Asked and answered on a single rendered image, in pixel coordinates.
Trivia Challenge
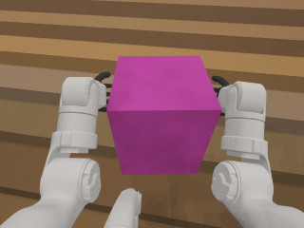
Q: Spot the robot right hand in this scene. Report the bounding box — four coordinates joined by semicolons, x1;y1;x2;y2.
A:
212;75;229;116

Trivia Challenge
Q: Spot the robot left upper arm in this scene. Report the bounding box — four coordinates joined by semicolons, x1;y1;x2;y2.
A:
0;157;102;228

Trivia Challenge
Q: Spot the robot left forearm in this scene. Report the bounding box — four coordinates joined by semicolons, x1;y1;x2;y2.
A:
40;77;106;196

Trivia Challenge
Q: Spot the robot right forearm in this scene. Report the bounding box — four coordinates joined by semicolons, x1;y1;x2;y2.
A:
218;81;274;193

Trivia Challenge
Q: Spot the robot left thigh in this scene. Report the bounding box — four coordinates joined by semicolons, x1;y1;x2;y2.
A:
104;189;142;228

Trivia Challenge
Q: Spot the robot left hand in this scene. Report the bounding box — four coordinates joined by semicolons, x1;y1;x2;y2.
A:
94;72;112;112

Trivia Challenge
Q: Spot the carton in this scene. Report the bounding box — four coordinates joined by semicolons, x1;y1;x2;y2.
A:
106;55;222;175

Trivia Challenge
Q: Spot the robot right upper arm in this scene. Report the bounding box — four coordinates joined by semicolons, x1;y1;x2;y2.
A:
211;160;304;228

